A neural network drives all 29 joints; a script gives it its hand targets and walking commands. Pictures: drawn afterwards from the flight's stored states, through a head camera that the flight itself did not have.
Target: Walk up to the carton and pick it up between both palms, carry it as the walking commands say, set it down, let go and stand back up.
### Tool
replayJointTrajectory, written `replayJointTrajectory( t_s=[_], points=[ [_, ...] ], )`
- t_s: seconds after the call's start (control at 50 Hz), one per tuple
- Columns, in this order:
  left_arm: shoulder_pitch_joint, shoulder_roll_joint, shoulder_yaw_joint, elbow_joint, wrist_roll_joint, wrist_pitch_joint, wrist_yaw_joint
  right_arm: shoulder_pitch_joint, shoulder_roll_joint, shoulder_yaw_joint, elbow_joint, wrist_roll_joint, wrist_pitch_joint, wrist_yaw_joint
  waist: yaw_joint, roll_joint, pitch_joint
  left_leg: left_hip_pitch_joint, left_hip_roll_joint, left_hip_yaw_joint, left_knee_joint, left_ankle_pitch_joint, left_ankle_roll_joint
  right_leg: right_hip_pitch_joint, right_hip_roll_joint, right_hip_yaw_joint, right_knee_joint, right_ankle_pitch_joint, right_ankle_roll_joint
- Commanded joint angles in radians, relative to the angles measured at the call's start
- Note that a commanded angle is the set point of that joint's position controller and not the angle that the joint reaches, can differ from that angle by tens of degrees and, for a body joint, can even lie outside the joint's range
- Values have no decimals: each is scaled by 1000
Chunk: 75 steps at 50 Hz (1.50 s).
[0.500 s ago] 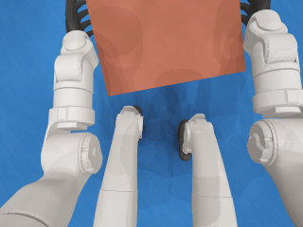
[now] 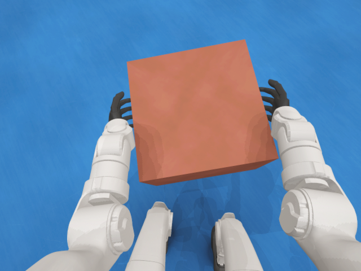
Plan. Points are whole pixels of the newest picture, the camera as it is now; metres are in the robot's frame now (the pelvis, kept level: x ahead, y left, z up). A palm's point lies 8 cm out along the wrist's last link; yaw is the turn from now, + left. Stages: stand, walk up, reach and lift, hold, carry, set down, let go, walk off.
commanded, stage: reach and lift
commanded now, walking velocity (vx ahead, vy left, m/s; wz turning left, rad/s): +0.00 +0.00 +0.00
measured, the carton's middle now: (196, 119) +0.46 +0.02 -0.09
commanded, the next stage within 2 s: none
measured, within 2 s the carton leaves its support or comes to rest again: neither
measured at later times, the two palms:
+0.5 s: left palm (116, 123) +0.38 +0.18 +0.04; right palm (302, 110) +0.43 -0.18 +0.04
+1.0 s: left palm (92, 121) +0.35 +0.20 +0.10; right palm (322, 108) +0.40 -0.17 +0.12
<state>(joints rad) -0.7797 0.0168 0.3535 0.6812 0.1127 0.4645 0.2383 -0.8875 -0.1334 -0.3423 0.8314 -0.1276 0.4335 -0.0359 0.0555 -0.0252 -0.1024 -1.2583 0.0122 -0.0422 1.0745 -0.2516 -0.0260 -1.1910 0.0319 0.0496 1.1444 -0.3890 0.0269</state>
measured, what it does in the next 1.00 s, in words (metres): rises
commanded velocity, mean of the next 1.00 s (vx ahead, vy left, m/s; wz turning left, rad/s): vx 0.00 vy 0.00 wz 0.00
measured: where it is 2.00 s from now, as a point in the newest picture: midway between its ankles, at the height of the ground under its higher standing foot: (190, 249)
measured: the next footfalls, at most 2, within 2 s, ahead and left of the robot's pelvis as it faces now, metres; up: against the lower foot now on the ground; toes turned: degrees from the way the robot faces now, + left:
none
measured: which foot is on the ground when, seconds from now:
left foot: down 0.00-1.00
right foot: down 0.00-1.00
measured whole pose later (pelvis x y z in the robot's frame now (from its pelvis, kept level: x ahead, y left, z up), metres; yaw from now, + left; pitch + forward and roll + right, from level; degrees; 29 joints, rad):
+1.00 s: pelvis +0.07 +0.00 +0.11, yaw -1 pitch +5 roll +0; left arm -0.25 -0.12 0.34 0.25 0.25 0.61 -0.03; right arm -0.34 0.00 -0.33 0.44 -0.21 0.51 0.14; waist 0.08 -0.04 -0.02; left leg -0.36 0.02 -0.04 0.35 -0.08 -0.03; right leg -0.31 0.02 0.09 0.40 -0.19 0.01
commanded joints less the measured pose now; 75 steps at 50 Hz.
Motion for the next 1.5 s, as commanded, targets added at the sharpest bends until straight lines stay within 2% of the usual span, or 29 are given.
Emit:
replayJointTrajectory(
  t_s=[0.0, 0.02, 0.1, 0.2, 0.24, 0.28, 0.32, 0.4, 0.48, 0.52, 0.58, 0.64, 0.68, 0.72, 0.74, 0.78, 0.88, 0.94, 1.0, 1.02, 1.04, 1.1, 1.14, 1.2, 1.28, 1.32, 1.38, 1.46, 1.48],
  points=[
    [-590, -996, -382, -34, -82, -23, -572, -585, 991, 283, -65, 116, -54, 476, 4, 11, -805, 751, -105, 24, -190, -11, 12, 116, 118, -69, -280, -27, -42],
    [-546, -978, -334, 3, -53, -19, -576, -564, 972, 247, -39, 100, -51, 480, 6, 6, -725, 722, -102, 15, -214, -63, 17, 98, 113, -66, -303, -65, -42],
    [-420, -936, -278, -9, 11, -19, -579, -376, 951, 180, 23, 37, -41, 494, 17, 8, -630, 798, -96, 16, -299, 48, 15, 153, 108, -60, -405, 12, -42],
    [-346, -932, -351, -143, 19, -30, -565, -308, 928, 220, -93, 38, -64, 491, 8, 43, -550, 921, -91, 23, -367, 144, 0, 272, 102, -50, -478, 86, -49],
    [-344, -962, -402, -212, -2, -43, -569, -315, 952, 284, -177, 50, -76, 494, 10, 52, -598, 973, -94, 24, -382, 223, 2, 342, 98, -37, -498, 143, -55],
    [-337, -986, -453, -259, -34, -52, -572, -309, 981, 354, -234, 63, -83, 487, -2, 19, -666, 1016, -102, 35, -393, 292, 10, 420, 96, -39, -519, 203, -46],
    [-302, -989, -516, -321, -64, -64, -577, -286, 1026, 457, -310, 95, -87, 475, 17, -2, -787, 1051, -117, 45, -396, 419, 19, 545, 93, -27, -529, 341, -31],
    [-201, -952, -604, -410, -94, -68, -580, -174, 1083, 603, -413, 139, -80, 444, 42, -72, -934, 1077, -133, 52, -404, 565, 28, 736, 95, -7, -536, 576, -7],
    [-123, -905, -623, -436, -102, -58, -585, -79, 1101, 665, -441, 152, -68, 409, 70, -109, -901, 1033, -134, 47, -433, 622, 36, 847, 82, 26, -553, 782, 12],
    [-71, -887, -585, -375, -77, -45, -596, -12, 1095, 641, -393, 127, -57, 397, 80, -94, -770, 968, -134, 44, -465, 575, 43, 857, 70, 39, -586, 777, 13],
    [-42, -893, -560, -328, -75, -28, -615, 52, 1081, 612, -346, 104, -47, 390, 71, -54, -633, 983, -123, 43, -518, 512, 44, 847, 59, 45, -649, 664, 8],
    [-25, -930, -562, -313, -82, 4, -622, 102, 1045, 549, -334, 60, -26, 390, 16, -10, -487, 1115, -107, 30, -580, 490, 36, 795, 66, 20, -728, 511, -5],
    [-12, -931, -568, -342, -86, 23, -616, 131, 1032, 526, -340, 56, -8, 392, 4, 12, -405, 1153, -103, 35, -609, 501, 26, 807, 66, 20, -759, 506, -15],
    [-1, -919, -576, -386, -97, 36, -614, 147, 1044, 535, -351, 60, 18, 390, -8, -7, -375, 1169, -110, 37, -638, 492, 22, 865, 65, 14, -786, 525, -11],
    [-2, -897, -553, -379, -87, 44, -615, 140, 1036, 523, -348, 55, 29, 390, -5, -13, -327, 1141, -112, 41, -655, 440, 23, 868, 64, 7, -795, 487, -9],
    [-10, -909, -562, -429, -88, 51, -604, 110, 1050, 552, -387, 75, 36, 400, 11, -16, -352, 1184, -106, 35, -676, 443, 24, 885, 71, -8, -805, 451, -14],
    [-57, -963, -596, -500, -89, 79, -567, -20, 1042, 603, -471, 120, 35, 444, 51, 30, -372, 1284, -98, 27, -701, 385, 15, 850, 89, -24, -822, 284, -37],
    [-134, -976, -638, -535, -108, 97, -555, -111, 1031, 618, -505, 148, 31, 466, 54, 40, -408, 1339, -93, 23, -712, 310, 8, 834, 93, -28, -824, 199, -46],
    [-172, -989, -691, -581, -137, 118, -552, -167, 1042, 662, -560, 188, 37, 478, 55, 25, -522, 1399, -102, 33, -723, 274, 6, 890, 90, -23, -831, 203, -47],
    [-172, -975, -676, -540, -135, 129, -554, -175, 1030, 644, -532, 180, 47, 476, 51, 4, -489, 1390, -103, 34, -726, 232, 9, 865, 82, -21, -837, 170, -49],
    [-182, -985, -696, -555, -143, 138, -554, -171, 1037, 653, -544, 188, 53, 477, 45, 13, -533, 1418, -104, 33, -734, 240, 7, 899, 81, -19, -842, 190, -50],
    [-150, -992, -658, -456, -136, 169, -570, -103, 1033, 578, -443, 142, 86, 477, 9, -12, -424, 1415, -103, 40, -757, 209, 0, 881, 73, -21, -875, 165, -54],
    [-140, -1012, -638, -397, -124, 184, -587, -35, 1037, 512, -355, 109, 108, 487, -15, 0, -343, 1434, -105, 42, -773, 190, -12, 853, 64, -18, -907, 150, -65],
    [-138, -1034, -602, -348, -117, 199, -605, 11, 1023, 448, -304, 83, 127, 497, -44, 22, -267, 1476, -109, 48, -793, 220, -24, 846, 51, -7, -951, 181, -79],
    [-138, -1061, -610, -367, -118, 220, -608, 1, 1027, 493, -375, 97, 153, 493, -38, 33, -217, 1471, -116, 46, -829, 289, -21, 909, 65, -13, -969, 263, -68],
    [-110, -1063, -585, -356, -109, 231, -603, -13, 1015, 503, -410, 99, 167, 492, -23, 41, -172, 1432, -111, 43, -847, 285, -17, 940, 81, -22, -966, 266, -58],
    [-108, -1060, -594, -422, -107, 230, -591, -34, 1039, 549, -477, 133, 176, 495, 9, 53, -166, 1426, -110, 34, -860, 297, -14, 978, 98, -26, -962, 266, -44],
    [-47, -1038, -620, -517, -102, 224, -568, -60, 1065, 640, -586, 180, 181, 496, 59, -3, -237, 1466, -112, 29, -856, 387, -1, 1023, 109, -22, -955, 328, -25],
    [-44, -1025, -632, -537, -109, 221, -565, -52, 1077, 652, -599, 188, 181, 493, 57, -15, -247, 1463, -113, 30, -851, 396, 3, 1029, 107, -17, -952, 347, -21]
  ],
)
